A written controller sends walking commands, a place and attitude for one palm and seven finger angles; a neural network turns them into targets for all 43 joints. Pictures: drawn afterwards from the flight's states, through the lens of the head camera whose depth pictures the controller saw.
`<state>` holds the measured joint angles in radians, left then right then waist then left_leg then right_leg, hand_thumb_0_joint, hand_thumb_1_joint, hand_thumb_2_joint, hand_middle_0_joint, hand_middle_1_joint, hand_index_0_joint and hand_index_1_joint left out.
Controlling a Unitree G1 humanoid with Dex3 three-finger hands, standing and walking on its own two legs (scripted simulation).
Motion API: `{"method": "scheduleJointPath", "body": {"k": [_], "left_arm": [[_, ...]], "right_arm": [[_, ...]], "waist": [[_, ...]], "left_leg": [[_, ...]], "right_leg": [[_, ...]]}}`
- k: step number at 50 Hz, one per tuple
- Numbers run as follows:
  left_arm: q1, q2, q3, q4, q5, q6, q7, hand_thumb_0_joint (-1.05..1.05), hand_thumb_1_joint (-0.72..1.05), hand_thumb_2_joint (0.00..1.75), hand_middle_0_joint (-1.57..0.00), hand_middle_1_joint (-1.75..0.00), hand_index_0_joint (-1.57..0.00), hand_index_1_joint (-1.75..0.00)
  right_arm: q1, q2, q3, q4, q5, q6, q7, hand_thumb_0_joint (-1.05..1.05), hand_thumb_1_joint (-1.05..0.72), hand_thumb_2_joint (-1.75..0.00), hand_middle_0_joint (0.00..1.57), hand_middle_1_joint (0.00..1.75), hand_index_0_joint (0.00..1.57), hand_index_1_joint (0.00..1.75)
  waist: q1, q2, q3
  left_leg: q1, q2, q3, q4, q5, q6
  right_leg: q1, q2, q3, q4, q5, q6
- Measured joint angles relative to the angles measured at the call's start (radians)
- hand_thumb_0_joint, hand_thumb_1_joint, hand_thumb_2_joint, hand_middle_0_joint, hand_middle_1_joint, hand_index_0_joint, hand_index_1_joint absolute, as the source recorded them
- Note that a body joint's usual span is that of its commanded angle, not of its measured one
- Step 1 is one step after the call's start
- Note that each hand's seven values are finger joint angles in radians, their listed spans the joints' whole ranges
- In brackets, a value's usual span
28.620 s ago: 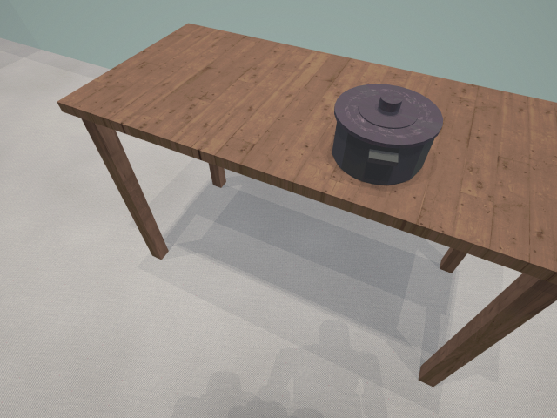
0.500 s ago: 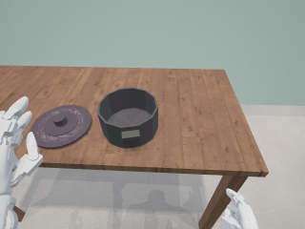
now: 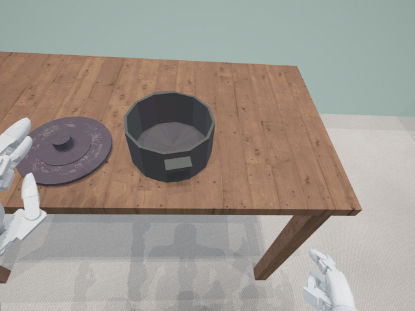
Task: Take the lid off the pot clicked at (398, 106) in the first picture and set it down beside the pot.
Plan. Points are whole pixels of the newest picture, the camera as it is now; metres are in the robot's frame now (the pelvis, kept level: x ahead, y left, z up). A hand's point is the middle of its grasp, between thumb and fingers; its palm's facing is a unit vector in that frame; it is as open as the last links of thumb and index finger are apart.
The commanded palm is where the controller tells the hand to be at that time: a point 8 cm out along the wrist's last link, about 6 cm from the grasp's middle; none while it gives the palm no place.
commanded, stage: step back with the hand held close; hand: left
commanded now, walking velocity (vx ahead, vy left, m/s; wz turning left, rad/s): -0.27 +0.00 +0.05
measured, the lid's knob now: (61, 140) +0.44 +0.37 +0.02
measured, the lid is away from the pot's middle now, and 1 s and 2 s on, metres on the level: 0.25 0.25 0.25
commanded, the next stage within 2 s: stop stepping back and stand still in 1.46 s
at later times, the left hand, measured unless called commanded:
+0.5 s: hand out of the picture +0.14 +0.24 +0.19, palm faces +0.38 -0.83 -0.41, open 7.4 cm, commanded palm +0.07 +0.29 +0.21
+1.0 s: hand out of the picture +0.10 +0.23 +0.20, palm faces +0.38 -0.81 -0.44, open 7.4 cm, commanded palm +0.03 +0.28 +0.21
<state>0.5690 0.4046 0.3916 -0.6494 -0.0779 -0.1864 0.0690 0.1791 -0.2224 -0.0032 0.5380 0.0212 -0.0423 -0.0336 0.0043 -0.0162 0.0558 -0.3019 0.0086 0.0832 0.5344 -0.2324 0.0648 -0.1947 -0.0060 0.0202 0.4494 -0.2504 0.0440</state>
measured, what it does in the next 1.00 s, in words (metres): shifts its weight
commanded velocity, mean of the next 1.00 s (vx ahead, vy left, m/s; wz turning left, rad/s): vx -0.34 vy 0.00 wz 0.02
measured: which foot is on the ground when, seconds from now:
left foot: down 0.00-1.00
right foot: down 0.00-1.00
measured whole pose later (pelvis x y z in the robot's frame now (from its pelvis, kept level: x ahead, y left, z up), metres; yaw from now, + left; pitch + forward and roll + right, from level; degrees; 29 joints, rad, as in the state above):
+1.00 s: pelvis -0.09 +0.00 -0.02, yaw +1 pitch +0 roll -5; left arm 0.56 0.45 0.47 -0.74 -0.07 -0.26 0.13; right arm 0.21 -0.18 -0.01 0.55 0.01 -0.12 -0.04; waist -0.01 0.02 0.05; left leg -0.53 0.06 0.05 0.67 -0.15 0.07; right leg -0.36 0.03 -0.06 0.65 -0.35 0.00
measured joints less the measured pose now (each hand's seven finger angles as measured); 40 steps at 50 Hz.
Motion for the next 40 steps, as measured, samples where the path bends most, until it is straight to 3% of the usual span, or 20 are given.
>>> {"method": "scheduleJointPath", "body": {"k": [7,17,23,26,32,35,40], "left_arm": [[0.062,0.064,0.056,-0.085,-0.002,-0.01,0.018,0.02,0.89,0.89,-0.22,-0.31,-0.21,-0.3],[0.004,0.022,0.071,-0.062,0.005,-0.031,0.049,0.02,0.89,0.89,-0.21,-0.31,-0.21,-0.3],[-0.002,-0.004,0.041,-0.061,0.012,-0.036,0.06,0.02,0.89,0.89,-0.21,-0.31,-0.21,-0.3],[-0.001,0.004,0.039,-0.08,0.015,-0.044,0.064,0.02,0.89,0.89,-0.21,-0.31,-0.21,-0.3],[-0.012,0.042,0.082,-0.087,0.016,-0.057,0.067,0.02,0.89,0.89,-0.21,-0.31,-0.21,-0.3],[-0.026,0.039,0.083,-0.089,0.013,-0.066,0.064,0.02,0.89,0.89,-0.21,-0.31,-0.21,-0.3],[-0.012,0.04,0.06,-0.103,0.012,-0.076,0.053,0.02,0.89,0.89,-0.21,-0.31,-0.21,-0.3]], "right_arm": [[0.027,0.018,-0.009,-0.013,-0.002,-0.027,0.0,0.01,-0.91,-0.9,0.2,0.3,0.2,0.29],[0.059,0.039,0.017,-0.008,0.012,-0.058,-0.009,0.01,-0.9,-0.9,0.2,0.3,0.2,0.3],[0.062,0.033,0.014,0.008,0.002,-0.063,-0.014,0.01,-0.9,-0.9,0.2,0.3,0.2,0.3],[0.059,0.023,0.008,0.004,0.001,-0.068,-0.018,0.01,-0.9,-0.9,0.2,0.3,0.2,0.3],[0.051,0.025,-0.003,-0.013,-0.002,-0.09,-0.017,0.01,-0.9,-0.9,0.2,0.3,0.2,0.3],[0.03,0.025,0.001,-0.006,-0.006,-0.096,-0.009,0.01,-0.91,-0.9,0.2,0.3,0.2,0.3],[0.025,0.036,0.005,-0.004,-0.005,-0.077,-0.001,0.01,-0.9,-0.9,0.2,0.3,0.2,0.3]], "waist": [[0.002,-0.019,0.03],[-0.005,0.04,0.005],[-0.013,0.027,-0.011],[-0.02,0.018,-0.006],[-0.014,0.01,-0.002],[-0.008,0.027,0.009],[-0.02,0.024,-0.001]], "left_leg": [[-0.061,-0.007,0.01,0.051,0.002,0.015],[-0.144,0.014,-0.021,0.149,-0.017,0.007],[-0.173,0.015,-0.028,0.17,-0.057,-0.003],[-0.177,0.018,-0.026,0.154,0.012,0.008],[-0.192,0.02,-0.019,0.145,0.031,0.018],[-0.203,0.036,-0.021,0.146,0.042,0.012],[-0.223,0.034,-0.031,0.147,0.01,-0.004]], "right_leg": [[-0.079,-0.022,-0.019,0.091,-0.032,-0.015],[-0.128,-0.012,-0.061,0.14,-0.012,0.002],[-0.146,-0.011,-0.069,0.135,0.004,0.003],[-0.155,-0.01,-0.071,0.141,0.008,0.0],[-0.145,0.008,-0.056,0.208,-0.12,-0.029],[-0.124,0.023,-0.061,0.148,-0.03,-0.016],[-0.141,0.021,-0.074,0.147,-0.026,-0.016]]}}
